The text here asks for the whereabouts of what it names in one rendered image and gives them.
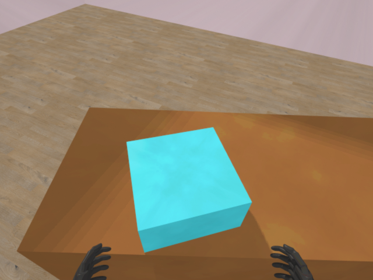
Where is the robot right hand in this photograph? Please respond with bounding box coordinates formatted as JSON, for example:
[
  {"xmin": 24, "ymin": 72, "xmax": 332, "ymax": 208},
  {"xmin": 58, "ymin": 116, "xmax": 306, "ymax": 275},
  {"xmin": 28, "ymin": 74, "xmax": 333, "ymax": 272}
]
[{"xmin": 270, "ymin": 244, "xmax": 314, "ymax": 280}]

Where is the pedestal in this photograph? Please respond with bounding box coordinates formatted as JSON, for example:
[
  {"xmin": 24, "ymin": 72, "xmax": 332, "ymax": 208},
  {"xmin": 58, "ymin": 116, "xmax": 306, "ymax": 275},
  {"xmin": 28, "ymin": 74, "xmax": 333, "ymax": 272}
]
[{"xmin": 17, "ymin": 107, "xmax": 373, "ymax": 280}]

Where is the carton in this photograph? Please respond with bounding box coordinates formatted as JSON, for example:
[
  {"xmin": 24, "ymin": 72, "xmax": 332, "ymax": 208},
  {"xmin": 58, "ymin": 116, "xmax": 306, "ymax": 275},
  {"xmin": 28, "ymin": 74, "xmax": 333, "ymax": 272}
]
[{"xmin": 126, "ymin": 127, "xmax": 252, "ymax": 252}]

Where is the robot left hand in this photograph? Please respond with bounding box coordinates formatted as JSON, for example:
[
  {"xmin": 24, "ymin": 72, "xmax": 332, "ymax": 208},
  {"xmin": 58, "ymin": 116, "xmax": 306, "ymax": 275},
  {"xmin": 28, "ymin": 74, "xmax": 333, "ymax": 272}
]
[{"xmin": 73, "ymin": 243, "xmax": 111, "ymax": 280}]

